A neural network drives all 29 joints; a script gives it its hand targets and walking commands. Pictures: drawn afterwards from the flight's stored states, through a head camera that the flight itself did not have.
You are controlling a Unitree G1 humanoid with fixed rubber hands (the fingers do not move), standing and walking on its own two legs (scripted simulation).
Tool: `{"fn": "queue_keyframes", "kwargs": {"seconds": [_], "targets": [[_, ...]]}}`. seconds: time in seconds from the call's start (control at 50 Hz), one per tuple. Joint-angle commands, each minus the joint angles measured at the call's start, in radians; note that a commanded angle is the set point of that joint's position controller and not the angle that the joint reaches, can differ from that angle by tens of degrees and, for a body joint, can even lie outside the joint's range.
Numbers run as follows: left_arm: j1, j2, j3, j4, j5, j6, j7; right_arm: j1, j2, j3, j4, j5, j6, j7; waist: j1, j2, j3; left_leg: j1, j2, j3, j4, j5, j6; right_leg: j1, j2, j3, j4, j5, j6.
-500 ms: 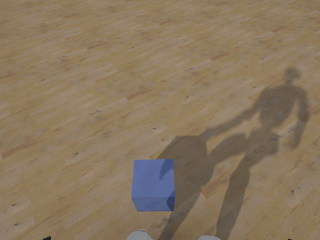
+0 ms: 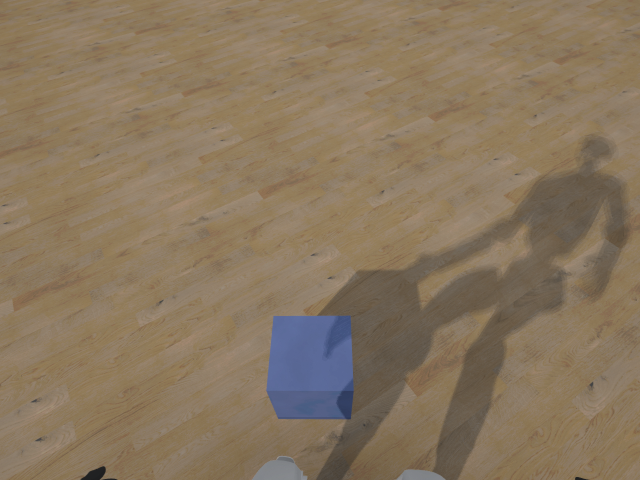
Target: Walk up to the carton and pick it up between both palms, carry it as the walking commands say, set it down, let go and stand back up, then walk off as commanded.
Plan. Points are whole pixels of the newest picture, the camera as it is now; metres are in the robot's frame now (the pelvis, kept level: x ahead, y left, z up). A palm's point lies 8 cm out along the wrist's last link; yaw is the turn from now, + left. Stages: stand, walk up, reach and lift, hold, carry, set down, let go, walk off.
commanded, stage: walk up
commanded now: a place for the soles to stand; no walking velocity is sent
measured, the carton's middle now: (313, 369) +0.48 +0.06 -0.61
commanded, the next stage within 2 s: none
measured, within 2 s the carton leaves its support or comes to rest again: neither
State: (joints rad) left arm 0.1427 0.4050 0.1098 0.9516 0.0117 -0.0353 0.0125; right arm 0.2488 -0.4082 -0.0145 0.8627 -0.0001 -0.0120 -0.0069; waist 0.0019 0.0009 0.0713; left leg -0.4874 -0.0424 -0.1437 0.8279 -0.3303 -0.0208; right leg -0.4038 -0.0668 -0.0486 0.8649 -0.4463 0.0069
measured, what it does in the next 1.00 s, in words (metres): steps on the spot: right foot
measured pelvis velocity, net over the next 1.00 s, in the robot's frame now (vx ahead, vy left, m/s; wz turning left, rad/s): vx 0.06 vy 0.08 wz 0.10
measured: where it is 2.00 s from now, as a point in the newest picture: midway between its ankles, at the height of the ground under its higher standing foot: outside the picture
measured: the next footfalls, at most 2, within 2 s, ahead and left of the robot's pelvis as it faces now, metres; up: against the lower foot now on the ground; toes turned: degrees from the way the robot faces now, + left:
right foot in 0.76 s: +0.14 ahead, -0.06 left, +0.00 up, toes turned +1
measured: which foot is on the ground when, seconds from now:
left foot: down 0.00-1.00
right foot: down 0.00-0.36, up 0.38-0.74, down 0.76-1.00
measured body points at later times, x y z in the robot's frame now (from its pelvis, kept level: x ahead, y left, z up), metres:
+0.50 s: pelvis +0.03 +0.09 +0.01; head +0.06 +0.08 +0.46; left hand +0.06 +0.45 -0.08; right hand +0.12 -0.22 -0.11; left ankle +0.07 +0.18 -0.70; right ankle +0.02 -0.09 -0.65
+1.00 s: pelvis +0.06 +0.08 +0.02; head +0.11 +0.05 +0.46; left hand +0.10 +0.42 -0.07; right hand +0.17 -0.22 -0.12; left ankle +0.07 +0.21 -0.70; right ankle +0.10 -0.06 -0.70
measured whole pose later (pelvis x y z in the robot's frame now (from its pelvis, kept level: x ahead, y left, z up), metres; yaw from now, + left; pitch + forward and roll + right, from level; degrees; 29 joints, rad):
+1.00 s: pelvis +0.06 +0.08 +0.02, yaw +6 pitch -1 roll +1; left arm 0.23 0.38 0.09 0.91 0.01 -0.08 0.04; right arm 0.24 -0.41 -0.02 0.83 0.00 0.01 0.03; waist 0.00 0.07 0.10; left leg -0.36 -0.02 -0.04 0.70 -0.33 0.04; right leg -0.38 -0.09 -0.04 0.73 -0.34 0.03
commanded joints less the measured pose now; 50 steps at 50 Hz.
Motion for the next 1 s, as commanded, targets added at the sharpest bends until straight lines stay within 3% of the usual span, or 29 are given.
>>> {"fn": "queue_keyframes", "kwargs": {"seconds": [0.0, 0.04, 0.06, 0.1, 0.14, 0.18, 0.22, 0.24, 0.28, 0.3, 0.32, 0.34, 0.36, 0.42, 0.46, 0.54, 0.62, 0.64, 0.68, 0.7, 0.72, 0.74, 0.76, 0.78, 0.82, 0.88, 0.92, 0.96, 0.98], "targets": [[-0.048, 0.268, 0.031, -0.058, 0.013, -0.023, 0.006, -0.003, -0.179, -0.074, -0.031, -0.023, -0.018, 0.004, -0.014, -0.001, -0.082, 0.044, 0.027, 0.041, -0.056, 0.116, 0.075, 0.117, -0.231, 0.224, -0.347, 0.092, -0.159], [-0.067, 0.234, 0.026, -0.082, 0.014, -0.017, 0.005, 0.009, -0.189, -0.079, -0.030, -0.026, -0.021, 0.006, -0.007, 0.033, -0.091, 0.087, 0.039, -0.036, -0.130, 0.215, 0.103, 0.075, -0.146, 0.115, -0.256, 0.077, -0.099], [0.118, 0.321, 0.045, -0.044, 0.012, -0.035, 0.029, -0.037, -0.258, -0.124, -0.121, -0.081, 0.003, 0.047, 0.019, 0.127, -0.087, -0.047, 0.053, -0.069, -0.081, 0.066, 0.125, 0.176, -0.152, 0.166, -0.259, -0.099, -0.123], [0.225, 0.375, 0.081, -0.005, 0.022, -0.060, 0.048, -0.092, -0.202, -0.107, -0.154, -0.073, 0.020, 0.070, 0.070, -0.053, -0.019, -0.317, 0.037, 0.058, 0.148, -0.062, 0.077, 0.331, -0.358, 0.433, -0.483, -0.226, -0.205], [0.183, 0.389, 0.092, -0.034, 0.022, -0.074, 0.052, -0.067, -0.238, -0.117, -0.151, -0.080, 0.024, 0.072, 0.044, -0.009, -0.030, -0.390, 0.118, 0.046, 0.270, -0.187, 0.036, 0.372, -0.471, 0.507, -0.487, -0.054, -0.279], [0.142, 0.374, 0.080, -0.052, 0.023, -0.080, 0.056, -0.034, -0.236, -0.120, -0.146, -0.075, 0.023, 0.074, 0.019, 0.034, -0.010, -0.336, 0.125, 0.055, 0.259, -0.204, 0.033, 0.299, -0.453, 0.436, -0.425, 0.145, -0.286], [0.114, 0.365, 0.063, -0.056, 0.026, -0.078, 0.053, -0.033, -0.215, -0.116, -0.143, -0.062, 0.018, 0.087, 0.005, -0.047, -0.011, -0.158, 0.100, 0.106, 0.114, -0.220, 0.044, 0.173, -0.366, 0.270, -0.365, 0.213, -0.247], [0.069, 0.351, 0.051, -0.065, 0.028, -0.071, 0.050, 0.004, -0.209, -0.127, -0.130, -0.067, 0.015, 0.092, -0.050, -0.046, 0.012, -0.028, 0.093, 0.150, 0.036, -0.125, 0.057, 0.053, -0.326, 0.180, -0.337, 0.169, -0.200], [0.068, 0.292, 0.026, -0.073, 0.035, -0.051, 0.049, 0.121, -0.218, -0.149, -0.070, -0.070, 0.014, 0.089, -0.102, 0.065, -0.034, 0.275, -0.012, 0.176, -0.113, -0.155, 0.088, -0.145, -0.181, 0.041, -0.125, 0.105, -0.126], [0.068, 0.233, 0.013, -0.085, 0.024, -0.047, 0.040, 0.224, -0.256, -0.160, -0.048, -0.070, 0.001, 0.079, -0.142, 0.220, -0.076, 0.385, 0.058, -0.068, -0.308, -0.277, 0.146, -0.236, -0.089, -0.047, 0.209, 0.155, -0.077], [0.076, 0.175, -0.005, -0.114, 0.009, -0.049, 0.040, 0.191, -0.325, -0.157, -0.077, -0.060, -0.011, 0.065, -0.117, 0.428, -0.057, 0.398, 0.227, -0.501, -0.492, -0.108, 0.210, -0.437, 0.039, -0.017, 0.387, -0.178, -0.026], [0.073, 0.231, 0.007, -0.091, -0.004, -0.040, 0.052, 0.112, -0.329, -0.149, -0.104, -0.037, -0.011, 0.059, -0.079, 0.301, -0.062, 0.321, 0.276, -0.556, -0.530, -0.105, 0.253, -0.399, 0.029, 0.055, 0.405, -0.187, -0.019], [0.069, 0.249, 0.012, -0.076, -0.003, -0.036, 0.048, 0.056, -0.330, -0.144, -0.112, -0.025, -0.012, 0.053, -0.058, 0.193, -0.036, 0.284, 0.287, -0.527, -0.526, -0.157, 0.238, -0.393, 0.007, 0.076, 0.387, -0.141, -0.011], [0.150, 0.271, 0.019, -0.032, -0.016, -0.018, 0.031, 0.016, -0.283, -0.140, -0.133, -0.039, -0.004, 0.030, -0.030, 0.138, 0.011, 0.202, 0.222, -0.423, -0.559, -0.337, 0.155, -0.282, -0.030, 0.072, 0.340, 0.005, -0.026], [0.172, 0.253, 0.019, -0.026, -0.016, -0.012, 0.022, 0.025, -0.251, -0.133, -0.134, -0.036, -0.011, 0.030, -0.023, 0.189, -0.002, 0.288, 0.184, -0.362, -0.520, -0.205, 0.119, -0.289, -0.035, 0.076, 0.289, 0.067, -0.020], [0.132, 0.212, 0.003, -0.047, -0.017, -0.021, 0.019, 0.083, -0.228, -0.118, -0.090, -0.021, -0.024, 0.013, -0.040, 0.114, -0.046, 0.379, 0.221, -0.287, -0.429, 0.216, 0.211, -0.242, -0.024, 0.077, 0.116, 0.016, -0.006], [0.108, 0.194, 0.004, -0.080, -0.021, -0.040, 0.025, 0.087, -0.226, -0.114, -0.092, -0.019, -0.012, 0.020, -0.049, 0.150, -0.070, 0.421, 0.233, -0.239, -0.363, 0.348, 0.277, -0.143, 0.011, 0.047, -0.088, -0.063, -0.006], [0.114, 0.176, -0.004, -0.073, -0.020, -0.051, 0.029, 0.059, -0.220, -0.110, -0.105, -0.016, -0.009, 0.024, -0.037, 0.128, -0.103, 0.412, 0.224, -0.208, -0.307, 0.432, 0.280, -0.053, 0.027, 0.024, -0.204, -0.028, -0.011], [0.258, 0.163, 0.000, -0.038, -0.009, -0.075, 0.039, -0.036, -0.177, -0.084, -0.127, 0.002, 0.007, 0.028, 0.064, 0.094, -0.183, 0.259, 0.166, -0.085, -0.130, 0.513, 0.207, 0.258, 0.031, 0.034, -0.490, 0.197, -0.027], [0.277, 0.258, 0.022, -0.033, 0.008, -0.084, 0.052, -0.016, -0.118, -0.066, -0.142, 0.017, 0.005, 0.026, 0.077, -0.091, -0.178, 0.087, 0.075, -0.006, 0.034, 0.401, 0.114, 0.395, -0.134, 0.239, -0.528, 0.302, -0.069], [0.241, 0.340, 0.040, -0.053, 0.003, -0.081, 0.052, 0.019, -0.101, -0.052, -0.139, 0.000, 0.011, 0.019, 0.040, -0.214, -0.140, -0.087, 0.004, 0.099, 0.075, -0.145, 0.044, 0.416, -0.328, 0.447, -0.502, 0.504, -0.159], [0.227, 0.343, 0.041, -0.047, -0.005, -0.073, 0.049, -0.052, -0.164, -0.070, -0.142, -0.017, 0.020, 0.010, 0.046, -0.107, -0.128, -0.097, 0.054, 0.065, 0.104, -0.264, 0.054, 0.369, -0.362, 0.443, -0.442, 0.550, -0.237], [0.187, 0.326, 0.033, -0.051, -0.006, -0.070, 0.050, -0.062, -0.159, -0.073, -0.131, -0.020, 0.022, 0.014, 0.011, -0.113, -0.100, -0.081, 0.050, 0.061, 0.150, -0.240, 0.056, 0.296, -0.350, 0.409, -0.448, 0.496, -0.258], [0.142, 0.303, 0.028, -0.063, -0.010, -0.067, 0.052, -0.056, -0.167, -0.082, -0.104, -0.027, 0.025, 0.022, 0.003, -0.047, -0.072, -0.043, 0.063, 0.041, 0.145, -0.223, 0.050, 0.224, -0.357, 0.378, -0.445, 0.471, -0.256], [0.104, 0.287, 0.021, -0.091, 0.003, -0.063, 0.047, -0.011, -0.158, -0.084, -0.082, -0.022, 0.019, 0.033, -0.011, -0.159, -0.058, 0.048, 0.061, 0.100, 0.016, -0.214, 0.051, 0.162, -0.282, 0.227, -0.391, 0.488, -0.223], [0.112, 0.257, 0.012, -0.100, -0.004, -0.055, 0.035, 0.017, -0.143, -0.091, -0.066, -0.024, 0.007, 0.031, -0.019, -0.134, -0.120, 0.185, 0.035, 0.147, -0.217, -0.015, 0.047, 0.172, -0.207, 0.170, -0.292, 0.479, -0.158], [0.097, 0.211, -0.010, -0.115, -0.013, -0.045, 0.026, 0.020, -0.192, -0.109, -0.049, -0.037, -0.014, 0.012, -0.028, -0.029, -0.135, 0.331, 0.112, -0.022, -0.278, 0.160, 0.100, -0.006, -0.118, 0.106, -0.151, 0.426, -0.076], [0.081, 0.191, -0.011, -0.098, -0.027, -0.037, 0.028, -0.086, -0.219, -0.092, -0.083, -0.030, -0.022, 0.018, 0.024, 0.111, -0.102, 0.235, 0.224, -0.232, -0.364, 0.138, 0.196, -0.022, -0.008, 0.034, -0.077, 0.169, -0.038], [0.092, 0.185, -0.013, -0.092, -0.026, -0.032, 0.025, -0.127, -0.221, -0.092, -0.085, -0.031, -0.019, 0.013, 0.038, 0.116, -0.089, 0.185, 0.242, -0.220, -0.390, 0.065, 0.207, 0.020, 0.019, 0.033, -0.123, 0.078, -0.036]]}}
